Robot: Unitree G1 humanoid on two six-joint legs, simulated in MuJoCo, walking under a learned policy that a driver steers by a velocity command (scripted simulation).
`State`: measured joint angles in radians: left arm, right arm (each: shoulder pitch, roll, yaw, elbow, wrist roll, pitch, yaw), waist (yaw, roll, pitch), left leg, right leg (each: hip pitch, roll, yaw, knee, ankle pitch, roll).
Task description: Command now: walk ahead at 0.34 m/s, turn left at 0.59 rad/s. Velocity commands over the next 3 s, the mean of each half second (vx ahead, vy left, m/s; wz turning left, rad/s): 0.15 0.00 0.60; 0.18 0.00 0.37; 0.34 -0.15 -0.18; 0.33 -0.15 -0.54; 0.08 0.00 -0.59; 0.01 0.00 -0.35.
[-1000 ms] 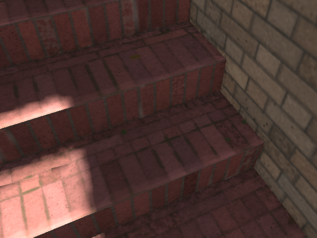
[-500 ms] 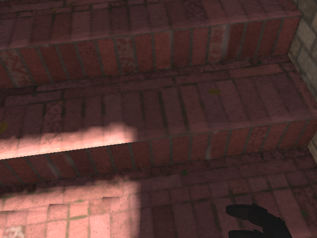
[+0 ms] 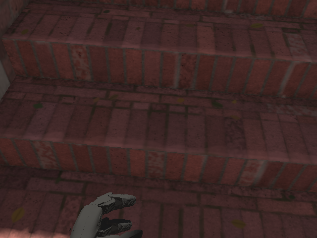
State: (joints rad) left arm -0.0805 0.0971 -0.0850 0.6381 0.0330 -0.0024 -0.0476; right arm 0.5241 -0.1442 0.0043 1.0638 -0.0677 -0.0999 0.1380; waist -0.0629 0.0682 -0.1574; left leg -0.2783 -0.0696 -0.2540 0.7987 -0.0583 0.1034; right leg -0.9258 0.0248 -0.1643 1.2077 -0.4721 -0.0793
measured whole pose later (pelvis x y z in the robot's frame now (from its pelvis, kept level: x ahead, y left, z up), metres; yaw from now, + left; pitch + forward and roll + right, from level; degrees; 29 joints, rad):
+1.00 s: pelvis +0.20 +0.02 +0.12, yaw +29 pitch +6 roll +1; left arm 0.56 0.16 0.02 0.85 0.08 -0.09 -0.06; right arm 0.15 -0.22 -0.05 0.78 -0.03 -0.02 0.04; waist 0.11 0.03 -0.14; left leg -0.98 -0.06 -0.13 1.73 -0.21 0.09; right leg -0.10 -0.03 -0.04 0.39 -0.39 -0.04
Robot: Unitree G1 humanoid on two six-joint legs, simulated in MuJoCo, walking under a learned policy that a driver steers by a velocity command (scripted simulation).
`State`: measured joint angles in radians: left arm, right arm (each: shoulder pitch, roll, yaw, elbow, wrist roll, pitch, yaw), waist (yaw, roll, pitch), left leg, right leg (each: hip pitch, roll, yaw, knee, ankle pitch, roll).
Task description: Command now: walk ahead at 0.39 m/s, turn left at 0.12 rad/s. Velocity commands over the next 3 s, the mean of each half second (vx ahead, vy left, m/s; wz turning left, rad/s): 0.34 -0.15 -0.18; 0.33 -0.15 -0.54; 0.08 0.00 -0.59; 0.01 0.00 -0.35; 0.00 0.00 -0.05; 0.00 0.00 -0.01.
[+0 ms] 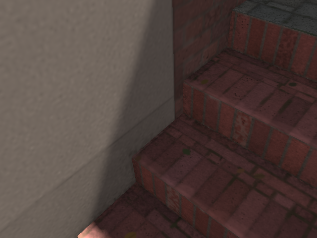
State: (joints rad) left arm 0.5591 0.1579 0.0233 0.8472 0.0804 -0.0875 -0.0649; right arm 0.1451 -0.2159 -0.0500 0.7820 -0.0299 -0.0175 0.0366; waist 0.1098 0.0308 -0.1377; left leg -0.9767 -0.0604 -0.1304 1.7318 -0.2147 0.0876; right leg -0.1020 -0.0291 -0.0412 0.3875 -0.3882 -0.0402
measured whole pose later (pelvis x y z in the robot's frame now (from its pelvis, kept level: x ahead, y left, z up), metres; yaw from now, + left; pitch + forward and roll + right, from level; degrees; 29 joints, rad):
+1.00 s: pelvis +0.38 -0.12 +0.17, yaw -21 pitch +2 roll +1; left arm 0.05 0.19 0.03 0.50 -0.01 0.06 0.02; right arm 0.30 -0.31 -0.08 0.81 -0.05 -0.01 0.01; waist 0.00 0.05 0.01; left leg -0.21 0.35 0.11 0.86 -0.29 -0.04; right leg -0.93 -0.01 0.03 1.60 -0.74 -0.06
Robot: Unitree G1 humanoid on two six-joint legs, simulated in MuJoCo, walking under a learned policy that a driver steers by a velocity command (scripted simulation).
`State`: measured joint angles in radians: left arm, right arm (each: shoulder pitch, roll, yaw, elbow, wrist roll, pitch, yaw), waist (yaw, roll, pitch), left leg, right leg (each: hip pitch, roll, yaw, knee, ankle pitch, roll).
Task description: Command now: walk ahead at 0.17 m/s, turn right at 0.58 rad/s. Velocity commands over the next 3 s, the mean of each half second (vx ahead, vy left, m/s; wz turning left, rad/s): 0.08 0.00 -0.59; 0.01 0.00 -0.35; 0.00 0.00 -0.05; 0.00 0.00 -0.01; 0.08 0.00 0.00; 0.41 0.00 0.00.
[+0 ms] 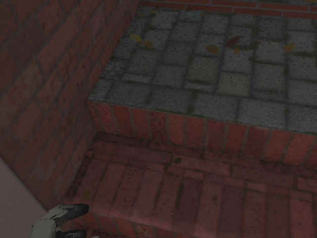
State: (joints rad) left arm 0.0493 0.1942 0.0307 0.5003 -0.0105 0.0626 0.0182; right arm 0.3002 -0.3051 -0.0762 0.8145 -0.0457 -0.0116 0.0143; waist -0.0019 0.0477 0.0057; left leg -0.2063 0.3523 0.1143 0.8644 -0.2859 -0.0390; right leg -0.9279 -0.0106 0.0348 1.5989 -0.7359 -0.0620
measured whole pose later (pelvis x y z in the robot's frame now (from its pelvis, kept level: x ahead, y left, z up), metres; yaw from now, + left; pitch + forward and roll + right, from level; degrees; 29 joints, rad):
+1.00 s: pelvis +0.23 -0.10 +0.16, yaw -32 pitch +4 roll +1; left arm 0.09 0.22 0.06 0.66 -0.01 -0.02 -0.03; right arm 0.23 -0.16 -0.03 0.61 0.00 -0.07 0.06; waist -0.02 -0.03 -0.06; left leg -0.25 0.10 0.11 0.61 -0.41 -0.06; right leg -0.33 0.00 -0.05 0.65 -0.39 -0.03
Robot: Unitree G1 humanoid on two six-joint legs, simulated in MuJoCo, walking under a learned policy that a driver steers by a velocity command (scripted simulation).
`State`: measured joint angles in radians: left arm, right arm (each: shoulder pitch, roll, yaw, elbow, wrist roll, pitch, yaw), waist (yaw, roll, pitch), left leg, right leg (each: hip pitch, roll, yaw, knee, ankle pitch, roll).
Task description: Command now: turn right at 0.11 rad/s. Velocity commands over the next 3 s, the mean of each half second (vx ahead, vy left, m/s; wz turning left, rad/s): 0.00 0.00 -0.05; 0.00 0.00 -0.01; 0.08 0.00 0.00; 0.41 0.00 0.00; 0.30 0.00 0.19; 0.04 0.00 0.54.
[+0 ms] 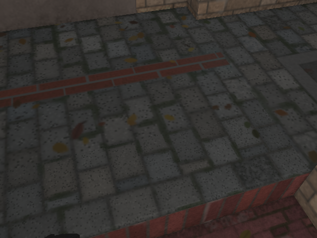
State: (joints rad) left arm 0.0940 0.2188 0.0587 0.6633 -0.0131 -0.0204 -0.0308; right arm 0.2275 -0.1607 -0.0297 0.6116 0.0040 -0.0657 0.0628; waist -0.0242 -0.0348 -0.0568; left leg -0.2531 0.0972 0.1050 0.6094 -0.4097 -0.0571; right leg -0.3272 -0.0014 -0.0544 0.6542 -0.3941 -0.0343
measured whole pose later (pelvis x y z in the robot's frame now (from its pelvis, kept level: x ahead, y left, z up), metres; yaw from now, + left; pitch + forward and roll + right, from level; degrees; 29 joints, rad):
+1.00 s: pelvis -0.04 +0.01 +0.02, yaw +1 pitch +1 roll +0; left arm 0.25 0.23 0.07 0.89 0.00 0.03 -0.08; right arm 0.35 -0.17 -0.02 0.82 0.00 -0.01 0.13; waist 0.00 -0.03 -0.02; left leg -0.18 0.06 0.08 0.43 -0.27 -0.03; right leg -0.22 -0.01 -0.06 0.45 -0.24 -0.02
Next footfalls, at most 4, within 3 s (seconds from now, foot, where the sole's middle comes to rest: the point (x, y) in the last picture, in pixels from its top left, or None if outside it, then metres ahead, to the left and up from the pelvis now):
1.88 left None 0.28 0.10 -0.59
2.44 right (188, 176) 0.59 -0.10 -0.42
2.96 left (118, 197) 0.52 0.14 -0.42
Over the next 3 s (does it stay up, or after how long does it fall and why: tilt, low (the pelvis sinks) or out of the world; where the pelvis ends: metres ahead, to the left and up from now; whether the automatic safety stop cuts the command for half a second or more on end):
stays up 0.48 0.01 0.35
